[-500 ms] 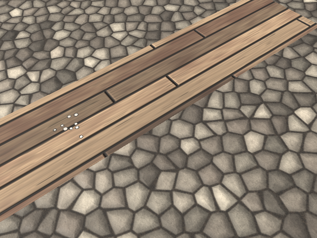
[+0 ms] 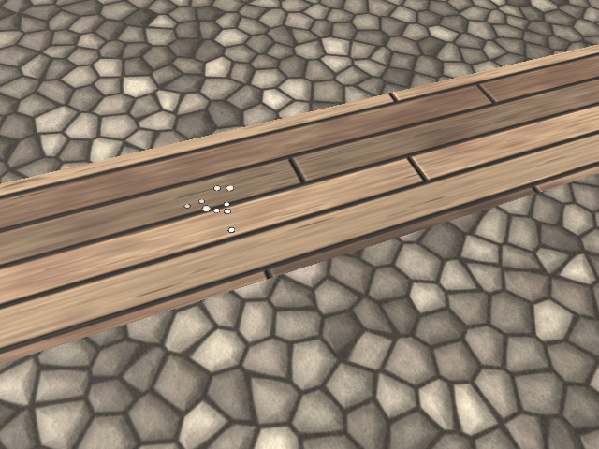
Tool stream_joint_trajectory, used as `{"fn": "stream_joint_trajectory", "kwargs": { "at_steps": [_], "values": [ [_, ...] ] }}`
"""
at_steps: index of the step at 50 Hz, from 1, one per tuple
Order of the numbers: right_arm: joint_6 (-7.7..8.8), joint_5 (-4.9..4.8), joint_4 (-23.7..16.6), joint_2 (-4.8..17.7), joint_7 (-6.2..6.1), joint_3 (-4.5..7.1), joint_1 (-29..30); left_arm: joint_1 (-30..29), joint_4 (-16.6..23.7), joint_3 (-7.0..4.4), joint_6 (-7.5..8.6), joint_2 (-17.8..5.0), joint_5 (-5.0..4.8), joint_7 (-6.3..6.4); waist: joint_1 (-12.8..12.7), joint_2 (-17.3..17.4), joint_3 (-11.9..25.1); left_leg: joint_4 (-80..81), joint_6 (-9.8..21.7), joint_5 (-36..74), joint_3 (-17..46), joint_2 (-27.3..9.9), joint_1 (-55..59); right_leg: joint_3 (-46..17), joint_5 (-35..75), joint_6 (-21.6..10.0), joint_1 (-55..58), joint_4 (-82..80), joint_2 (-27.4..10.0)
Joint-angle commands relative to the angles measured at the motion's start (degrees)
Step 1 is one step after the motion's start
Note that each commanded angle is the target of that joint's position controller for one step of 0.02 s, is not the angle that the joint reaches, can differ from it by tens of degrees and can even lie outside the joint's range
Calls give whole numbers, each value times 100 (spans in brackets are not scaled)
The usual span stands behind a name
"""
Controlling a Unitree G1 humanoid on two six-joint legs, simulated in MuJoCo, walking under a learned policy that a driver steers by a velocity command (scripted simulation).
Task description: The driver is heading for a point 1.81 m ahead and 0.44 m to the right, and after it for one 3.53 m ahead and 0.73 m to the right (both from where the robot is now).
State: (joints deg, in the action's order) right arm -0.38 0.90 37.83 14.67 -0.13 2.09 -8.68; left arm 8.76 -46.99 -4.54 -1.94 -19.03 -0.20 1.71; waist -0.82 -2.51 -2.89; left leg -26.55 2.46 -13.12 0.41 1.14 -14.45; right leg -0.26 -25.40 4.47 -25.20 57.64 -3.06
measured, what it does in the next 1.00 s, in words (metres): walks ahead: right foot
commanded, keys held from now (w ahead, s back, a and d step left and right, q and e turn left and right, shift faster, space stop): no key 0.42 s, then w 0.58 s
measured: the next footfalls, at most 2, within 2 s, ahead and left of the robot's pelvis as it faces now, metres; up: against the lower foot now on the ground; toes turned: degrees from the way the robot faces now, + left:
right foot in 0.18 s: +0.03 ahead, -0.15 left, +0.00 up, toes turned +0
right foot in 1.08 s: +0.42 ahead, -0.14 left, +0.00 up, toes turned -2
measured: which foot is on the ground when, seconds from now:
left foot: down 0.00-1.00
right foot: up 0.00-0.16, down 0.18-0.70, up 0.72-1.00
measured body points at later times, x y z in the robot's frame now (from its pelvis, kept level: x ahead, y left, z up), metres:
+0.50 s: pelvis +0.01 -0.02 -0.01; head +0.01 -0.02 +0.44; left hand +0.10 +0.25 -0.14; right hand +0.12 -0.28 -0.13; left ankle +0.01 +0.10 -0.74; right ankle -0.01 -0.15 -0.74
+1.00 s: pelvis +0.18 -0.02 -0.01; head +0.21 -0.01 +0.44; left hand +0.42 +0.20 -0.10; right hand +0.10 -0.27 -0.14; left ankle +0.01 +0.10 -0.74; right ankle +0.36 -0.15 -0.71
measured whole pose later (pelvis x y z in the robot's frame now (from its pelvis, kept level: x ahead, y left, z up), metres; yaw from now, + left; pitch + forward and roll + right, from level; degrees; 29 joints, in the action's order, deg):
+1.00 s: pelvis +0.18 -0.02 -0.01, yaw +0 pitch +2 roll +0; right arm 4.2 -0.9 55.4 12.8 -0.8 2.1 -27.9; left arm -2.1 -45.1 -1.1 4.8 -14.8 -1.4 -2.8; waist 5.2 -1.5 -2.3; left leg -8.4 1.1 -19.1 0.3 0.8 9.0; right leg 1.9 -1.1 -1.0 -35.9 34.6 -2.8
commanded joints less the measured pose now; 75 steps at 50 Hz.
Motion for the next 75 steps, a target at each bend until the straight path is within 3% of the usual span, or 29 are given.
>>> {"fn": "stream_joint_trajectory", "kwargs": {
  "at_steps": [1, 5, 8, 10, 11, 13, 21, 24, 27, 31, 33, 34, 35, 36, 37, 39, 41, 45, 49, 52, 54, 55, 56, 57, 58, 60, 66, 72, 75],
  "values": [
    [122, -6, -255, 713, -57, 185, 258, 57, 242, -44, 51, -291, -10, 22, -9, 1058, 695, 741, 942, 2297, 921, -1225, 618, -169, 366, 61, 144, -569, -119],
    [73, -7, -44, 829, -42, 213, 178, -118, 267, 19, 65, -283, -6, 7, 169, 1073, 605, 720, 1061, 1671, 1201, -1314, 561, -69, 209, 14, 675, -1772, -45],
    [69, -93, 121, 658, -19, 132, 297, 213, 90, 60, 122, -215, 43, -37, -100, 874, 501, 615, 773, 1008, 1183, -1117, 208, 17, 1588, -167, 1538, -3435, 30],
    [153, 46, 246, 554, 29, 94, -93, 290, 75, 0, 156, -706, 122, -22, 173, 96, 626, 341, 257, 253, 833, -595, -178, -543, 3241, -444, 2255, -3397, -520],
    [158, 50, 276, 523, 32, 112, -197, 125, -41, -38, 165, -763, 30, -46, 350, -479, 583, 418, 47, -1, 434, -257, 99, -472, 2309, -677, 1697, -3269, -475],
    [110, 26, 292, 654, -16, 143, 261, -40, -33, 69, 232, -339, 73, -88, 106, -230, 415, 188, -50, 162, 353, -224, 424, -414, 1582, -594, 1222, -3474, -310],
    [21, -23, 671, 539, -90, 167, 60, 78, -378, 152, 308, -287, 55, -15, 41, 135, 289, 213, -34, 750, 380, -275, 409, -251, 1794, -460, 1367, -3387, -127],
    [4, -106, 835, 609, -125, 222, -115, 225, -491, 112, 265, -384, -34, 18, 28, 147, 89, 38, 87, -1770, 193, -35, -6, -266, -624, -734, 1079, -3385, -9],
    [220, -179, 803, 494, -112, 202, -116, 388, -465, 112, 411, -411, -106, 24, -36, -14, -499, -215, 220, -2422, 305, -106, -783, -953, -1770, -1130, 861, -3656, -381],
    [547, -259, 772, 344, 16, 192, -95, 594, -544, 13, 575, -690, -148, -53, 56, -747, -474, -954, 231, -1163, -158, -25, -926, -2429, -1438, -1746, 1237, -4383, -1383],
    [604, -279, 1095, 486, 50, 261, -843, -37, -323, 68, 576, -495, -174, -104, 511, -525, -349, -76, 391, -858, -38, -61, 353, -1602, -161, -1391, 634, -3845, -916],
    [631, -263, 1332, 794, 41, 368, -1441, -411, -126, 136, 626, -261, -157, -122, 724, 167, -202, 404, 596, -714, 868, -456, 1240, -716, 924, -993, -27, -2697, -293],
    [636, -257, 1539, 1444, 76, 569, -2171, -587, 96, 164, 761, -133, -85, -119, 889, 1633, 118, 990, 1094, 139, 2640, -1411, 2549, 224, 1205, -542, -1178, -737, 466],
    [655, -153, 1496, 1150, 123, 459, -2268, -527, 101, 126, 846, -285, -71, -118, 870, 1624, 233, 1157, 1485, 1129, 3580, -2066, 3014, -170, -544, -491, -2128, 429, 510],
    [668, -84, 1450, 827, 129, 347, -2044, -335, 45, 102, 869, -329, -203, -172, 611, 1032, 113, 1011, 1476, 1370, 3226, -2137, 3057, -446, -584, -652, -2542, 1071, 209],
    [637, -118, 1386, 656, 129, 262, -1793, -448, 58, 144, 859, -162, -254, -265, 462, 552, -126, 1190, 1228, 1674, 2309, -1929, 2971, -306, 137, -838, -3048, 1149, -176],
    [542, -123, 1420, 444, 96, 160, -1776, -645, 141, 158, 826, -21, -165, -352, 398, 671, -167, 1469, 947, 2128, 1577, -1606, 2575, -101, 713, -792, -2726, 602, -373],
    [475, -131, 1343, 699, -82, 164, -1596, -1368, 458, 327, 789, 364, -57, -472, 442, 654, -343, 1998, 807, 1884, 563, -1044, 1163, 394, 2134, -435, -1329, -1459, -41],
    [548, -212, 1502, 928, -112, 242, -1831, -1672, 675, 262, 741, 4, -146, -446, 366, 902, -490, 2250, 713, 1663, 509, -1364, 1210, 252, 2769, -567, -563, -2570, 141],
    [479, -173, 1504, 1021, -100, 302, -1686, -1077, 571, 91, 742, -352, -130, -418, -77, 1010, 56, 1268, 483, 3887, 325, -1506, 1898, 283, 2449, -890, 190, -2665, 358],
    [368, -95, 1446, 920, -111, 261, -1640, 577, 78, -135, 673, -696, -143, -329, -847, 951, 1044, -861, 207, 4468, 49, -1132, 1176, 282, 2216, -1203, 2386, -2539, 390],
    [374, -5, 1304, 524, -102, 146, -1945, 1404, -88, -230, 634, -1100, -34, -269, -850, -113, 1806, -2906, 7, 2208, -130, -591, -473, -1486, 1503, -1670, 4172, -2586, -887],
    [497, -128, 1376, -144, -61, -34, -2589, 1404, -130, -183, 667, -1165, 52, -355, -416, -1503, 2531, -4536, -199, -2004, 526, 370, -1760, -4318, 624, -2439, 4864, -3834, -1975],
    [597, -275, 1333, 517, -38, 120, -2059, 900, -63, -60, 706, -678, -10, -374, -465, -898, 1717, -5147, -155, -1940, 869, 68, -2204, -4137, 832, -2188, 4122, -4217, -1753],
    [634, -349, 1211, 752, -38, 187, -1566, 347, 33, 9, 731, -460, -19, -372, -305, -469, 925, -5114, -121, -1470, 626, -203, -2269, -3010, 1944, -2016, 3130, -4171, -1625],
    [583, -182, 1213, 726, -137, 243, -1317, -202, 77, 72, 790, -214, 63, -417, 71, 160, 547, -4585, -167, -905, 454, -654, -1592, -1617, 4007, -1829, 1743, -4197, -1172],
    [250, -44, 1030, 374, -233, 205, -1094, -277, -303, 134, 845, -235, 168, -312, 405, -97, 607, -2827, -432, -100, 364, -811, -918, -412, 5311, -1937, 872, -4539, -842],
    [182, -108, 859, 486, -190, 175, -145, 72, -584, 122, 594, -461, 119, -190, 20, -53, 598, -1036, -482, 742, 256, -645, -544, -381, 3771, -1726, 1215, -4507, -754],
    [196, -56, 846, 529, -183, 195, -62, 40, -650, 172, 489, -364, 32, -180, 136, -32, 522, -144, -351, 695, 170, -517, -143, -544, 3031, -1564, 1344, -4096, -730]
  ]
}}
